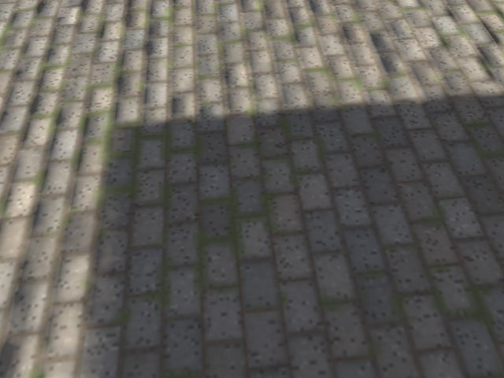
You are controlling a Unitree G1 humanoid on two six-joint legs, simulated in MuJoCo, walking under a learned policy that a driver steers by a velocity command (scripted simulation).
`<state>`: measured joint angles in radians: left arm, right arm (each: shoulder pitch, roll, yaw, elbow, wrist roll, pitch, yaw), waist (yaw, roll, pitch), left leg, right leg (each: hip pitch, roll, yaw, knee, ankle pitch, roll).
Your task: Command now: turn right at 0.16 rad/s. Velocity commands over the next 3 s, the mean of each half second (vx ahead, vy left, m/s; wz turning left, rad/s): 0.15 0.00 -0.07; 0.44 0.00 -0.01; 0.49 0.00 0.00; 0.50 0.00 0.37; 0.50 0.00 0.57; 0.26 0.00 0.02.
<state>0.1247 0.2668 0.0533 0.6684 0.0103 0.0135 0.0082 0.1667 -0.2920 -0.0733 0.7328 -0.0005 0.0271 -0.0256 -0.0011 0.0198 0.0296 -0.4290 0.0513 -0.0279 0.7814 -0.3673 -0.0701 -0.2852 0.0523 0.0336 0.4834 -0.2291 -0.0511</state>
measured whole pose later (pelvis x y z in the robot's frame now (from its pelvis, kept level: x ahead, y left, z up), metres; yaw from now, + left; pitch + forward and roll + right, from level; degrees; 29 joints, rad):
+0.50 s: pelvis +0.07 +0.00 -0.01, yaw -1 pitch +1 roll +0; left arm 0.36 0.26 0.07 0.79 -0.01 -0.09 -0.03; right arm 0.27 -0.26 -0.04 0.74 0.03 -0.05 -0.01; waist 0.03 0.03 -0.01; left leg -0.39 0.01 -0.03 1.00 -0.48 0.02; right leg -0.21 0.03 -0.02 0.56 -0.38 -0.06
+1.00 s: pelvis +0.32 +0.07 +0.00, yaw -1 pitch +1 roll +1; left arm 0.28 0.30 0.05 0.77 -0.02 -0.07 0.01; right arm 0.24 -0.27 -0.05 0.75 -0.01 -0.08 0.04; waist 0.00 -0.04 0.04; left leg -0.29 -0.06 0.06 0.43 -0.15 0.08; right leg -0.49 -0.08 0.04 1.17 -0.30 -0.02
